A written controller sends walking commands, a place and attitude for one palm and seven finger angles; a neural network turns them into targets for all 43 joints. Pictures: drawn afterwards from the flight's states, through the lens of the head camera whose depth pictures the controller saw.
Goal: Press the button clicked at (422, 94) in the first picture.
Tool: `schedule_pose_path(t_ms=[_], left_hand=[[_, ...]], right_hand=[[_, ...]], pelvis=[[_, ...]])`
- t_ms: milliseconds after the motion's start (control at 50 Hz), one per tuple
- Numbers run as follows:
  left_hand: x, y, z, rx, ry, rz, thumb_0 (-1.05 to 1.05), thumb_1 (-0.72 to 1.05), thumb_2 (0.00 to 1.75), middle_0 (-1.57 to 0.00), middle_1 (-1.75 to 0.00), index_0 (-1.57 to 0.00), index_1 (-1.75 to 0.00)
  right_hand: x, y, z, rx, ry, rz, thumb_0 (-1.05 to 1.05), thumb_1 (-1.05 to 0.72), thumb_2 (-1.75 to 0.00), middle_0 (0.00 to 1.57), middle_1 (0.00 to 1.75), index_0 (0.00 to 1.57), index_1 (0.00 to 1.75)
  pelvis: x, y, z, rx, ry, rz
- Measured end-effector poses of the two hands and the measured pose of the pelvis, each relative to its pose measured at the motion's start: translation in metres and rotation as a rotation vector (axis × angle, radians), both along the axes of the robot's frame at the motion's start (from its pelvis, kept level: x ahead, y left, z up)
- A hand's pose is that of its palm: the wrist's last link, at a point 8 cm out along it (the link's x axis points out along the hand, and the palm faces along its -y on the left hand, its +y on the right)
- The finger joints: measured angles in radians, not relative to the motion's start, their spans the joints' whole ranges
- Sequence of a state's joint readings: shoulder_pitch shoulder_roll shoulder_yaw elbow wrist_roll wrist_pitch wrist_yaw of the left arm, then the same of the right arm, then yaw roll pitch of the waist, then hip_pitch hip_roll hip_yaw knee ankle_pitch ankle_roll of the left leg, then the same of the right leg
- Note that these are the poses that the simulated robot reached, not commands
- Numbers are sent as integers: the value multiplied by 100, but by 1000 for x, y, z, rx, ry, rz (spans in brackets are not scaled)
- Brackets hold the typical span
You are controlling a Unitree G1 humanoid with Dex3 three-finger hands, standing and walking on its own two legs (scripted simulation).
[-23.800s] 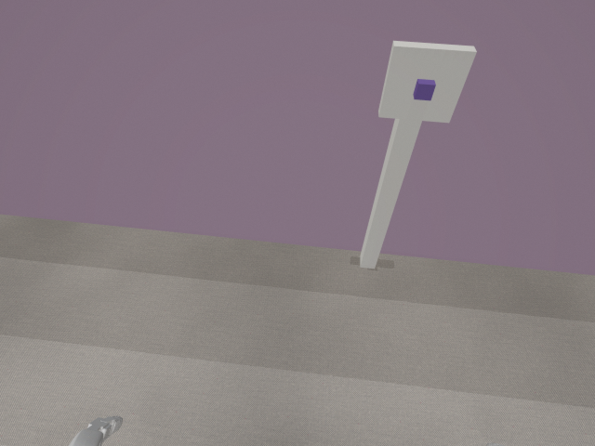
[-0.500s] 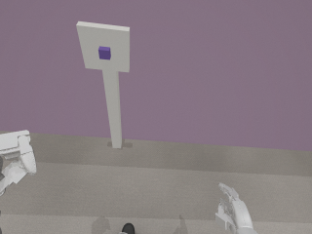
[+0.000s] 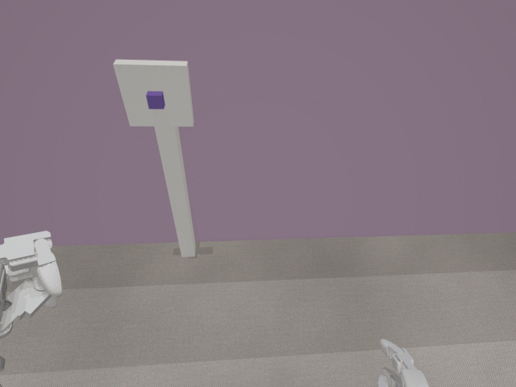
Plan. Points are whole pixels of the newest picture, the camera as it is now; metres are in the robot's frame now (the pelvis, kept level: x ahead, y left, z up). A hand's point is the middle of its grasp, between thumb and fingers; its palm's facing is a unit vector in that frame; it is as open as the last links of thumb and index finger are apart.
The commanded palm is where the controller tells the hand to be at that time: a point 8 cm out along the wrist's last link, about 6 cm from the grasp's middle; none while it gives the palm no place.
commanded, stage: stop stepping back and stand still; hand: left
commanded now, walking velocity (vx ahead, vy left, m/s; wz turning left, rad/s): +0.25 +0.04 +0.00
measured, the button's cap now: (156, 99) +0.80 +0.28 +0.05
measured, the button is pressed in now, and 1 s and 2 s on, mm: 0 0 0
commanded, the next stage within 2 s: let the arm hang, fingers relaxed in 0.70 s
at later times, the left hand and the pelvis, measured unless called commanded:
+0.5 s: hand (9, 285) +0.19 +0.26 +0.18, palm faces +0.41 -0.78 -0.47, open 3.1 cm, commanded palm +0.12 +0.30 +0.18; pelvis +0.00 +0.02 +0.00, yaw +3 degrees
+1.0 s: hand out of the picture +0.13 +0.26 -0.10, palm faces +0.02 -0.93 -0.36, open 3.1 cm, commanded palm none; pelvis -0.01 +0.04 -0.01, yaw +3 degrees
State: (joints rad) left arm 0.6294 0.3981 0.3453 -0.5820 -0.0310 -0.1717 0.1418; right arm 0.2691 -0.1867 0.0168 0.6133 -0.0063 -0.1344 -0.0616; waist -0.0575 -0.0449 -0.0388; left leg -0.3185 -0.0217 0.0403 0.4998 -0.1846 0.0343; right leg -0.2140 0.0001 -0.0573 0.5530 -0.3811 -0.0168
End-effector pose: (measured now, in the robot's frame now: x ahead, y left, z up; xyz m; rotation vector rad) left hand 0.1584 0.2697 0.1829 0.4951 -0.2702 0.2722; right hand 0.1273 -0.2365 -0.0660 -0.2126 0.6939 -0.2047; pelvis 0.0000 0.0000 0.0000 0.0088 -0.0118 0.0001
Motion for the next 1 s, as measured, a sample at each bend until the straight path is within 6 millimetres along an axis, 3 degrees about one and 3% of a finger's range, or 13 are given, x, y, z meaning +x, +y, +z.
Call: schedule_pose_path(t_ms=[80,180,320,440,540,700,800,840,900,960,1000], left_hand=[[-27,-6,15,67,-22,-1,2,89,89,-131,-150,-130,-150],[-41,18,11,26,-25,131,1,89,89,-131,-150,-131,-150],[-29,34,-16,-76,-10,175,2,89,89,-131,-150,-131,-150],[-14,30,3,29,-38,98,2,89,89,-131,-150,-131,-150],[-13,28,15,74,-19,87,2,89,89,-131,-150,-130,-150],[-14,44,-10,3,102,137,2,89,89,-131,-150,-130,-150],[-13,46,-11,-19,88,133,2,89,89,-131,-150,-130,-150],[-5,49,-35,-22,157,102,1,90,89,-131,-150,-130,-150],[4,59,-120,-113,510,129,1,90,90,-128,-148,-128,-147],[-18,51,-206,-210,879,165,1,91,90,-122,-143,-122,-142],[-44,38,-249,-274,1067,168,1,91,89,-117,-138,-117,-137]], right_hand=[[-1,2,-4,22,24,30,1,-90,-90,20,30,20,30],[-1,-1,-6,7,73,47,1,-90,-90,20,30,20,30],[17,7,-9,-64,54,72,1,-90,-90,20,30,20,30],[37,34,-5,6,-12,103,1,-90,-90,20,30,20,30],[45,49,-9,73,-1,128,1,-90,-90,20,30,20,30],[45,47,-9,42,49,108,1,-90,-90,20,30,20,30],[45,43,-2,4,42,106,1,-90,-90,20,30,20,30],[46,40,-8,14,43,144,1,-90,-90,20,30,20,30],[42,30,-27,21,116,161,1,-90,-90,20,30,20,30],[27,22,-41,22,180,135,1,-90,-90,20,30,20,30],[10,18,-45,15,236,116,1,-90,-90,20,30,20,30]], pelvis=[[-7,-5,1,-6,10,9],[-6,-2,8,7,22,17],[-2,18,-3,-14,-1,52],[0,17,-4,5,-7,47],[4,18,0,-22,15,46],[8,26,4,-17,17,36],[5,29,5,-21,16,40],[2,32,3,-23,29,51],[-6,37,-2,-23,37,59],[-12,39,-6,-19,32,57],[-15,37,-6,-14,25,55]])
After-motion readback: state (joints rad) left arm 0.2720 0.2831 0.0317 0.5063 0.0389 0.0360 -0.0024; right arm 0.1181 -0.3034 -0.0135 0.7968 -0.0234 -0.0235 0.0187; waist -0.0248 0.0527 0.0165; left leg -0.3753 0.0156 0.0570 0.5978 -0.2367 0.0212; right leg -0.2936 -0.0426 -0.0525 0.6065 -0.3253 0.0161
